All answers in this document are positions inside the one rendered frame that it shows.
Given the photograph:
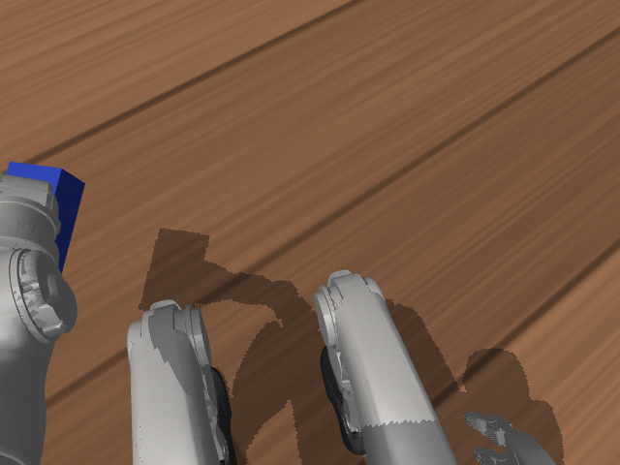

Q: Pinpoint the carton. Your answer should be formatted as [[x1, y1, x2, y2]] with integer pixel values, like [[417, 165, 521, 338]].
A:
[[6, 162, 85, 274]]

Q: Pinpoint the right robot hand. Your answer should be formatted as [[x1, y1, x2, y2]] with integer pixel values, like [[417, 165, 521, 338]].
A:
[[464, 412, 557, 465]]

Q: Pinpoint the left robot foot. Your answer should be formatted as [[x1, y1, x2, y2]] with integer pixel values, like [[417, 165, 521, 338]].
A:
[[210, 366, 237, 465]]

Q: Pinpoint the right robot foot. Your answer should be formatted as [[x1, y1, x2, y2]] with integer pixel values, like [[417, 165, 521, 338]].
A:
[[321, 346, 365, 455]]

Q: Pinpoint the left robot arm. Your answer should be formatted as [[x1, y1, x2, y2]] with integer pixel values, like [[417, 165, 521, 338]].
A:
[[0, 173, 78, 465]]

